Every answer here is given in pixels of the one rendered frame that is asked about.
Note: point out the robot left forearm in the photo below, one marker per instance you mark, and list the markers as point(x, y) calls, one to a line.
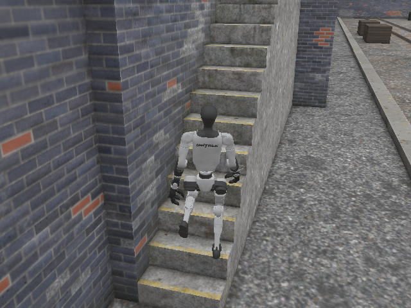
point(176, 176)

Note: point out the robot left upper arm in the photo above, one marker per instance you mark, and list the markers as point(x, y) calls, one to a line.
point(183, 149)

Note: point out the robot right forearm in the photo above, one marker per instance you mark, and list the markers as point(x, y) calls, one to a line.
point(235, 170)

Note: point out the robot right foot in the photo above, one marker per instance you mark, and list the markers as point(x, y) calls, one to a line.
point(216, 253)

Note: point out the robot right hand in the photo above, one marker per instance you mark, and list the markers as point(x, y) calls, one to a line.
point(234, 180)

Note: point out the robot right upper arm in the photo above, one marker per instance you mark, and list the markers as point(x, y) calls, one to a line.
point(227, 139)

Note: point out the robot right shin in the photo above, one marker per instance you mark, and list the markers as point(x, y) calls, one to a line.
point(218, 224)

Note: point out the robot left hand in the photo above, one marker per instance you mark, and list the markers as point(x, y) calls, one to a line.
point(173, 195)

